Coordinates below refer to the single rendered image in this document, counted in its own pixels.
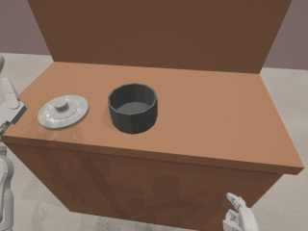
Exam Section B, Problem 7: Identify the robot left forearm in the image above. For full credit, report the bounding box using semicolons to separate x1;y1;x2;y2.
0;144;14;231

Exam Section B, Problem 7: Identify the table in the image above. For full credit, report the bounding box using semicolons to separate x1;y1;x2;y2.
0;0;305;231

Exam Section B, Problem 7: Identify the pot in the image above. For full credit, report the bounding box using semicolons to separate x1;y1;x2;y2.
107;83;158;135

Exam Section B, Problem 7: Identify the right robot hand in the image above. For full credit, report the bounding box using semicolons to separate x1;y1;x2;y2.
222;192;260;231

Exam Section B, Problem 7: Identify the knob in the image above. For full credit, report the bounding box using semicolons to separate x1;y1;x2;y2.
53;99;69;112

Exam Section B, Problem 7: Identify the lid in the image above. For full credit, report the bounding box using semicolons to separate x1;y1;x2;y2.
38;94;89;130

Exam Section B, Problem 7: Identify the left robot hand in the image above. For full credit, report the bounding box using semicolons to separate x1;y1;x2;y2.
0;53;27;143

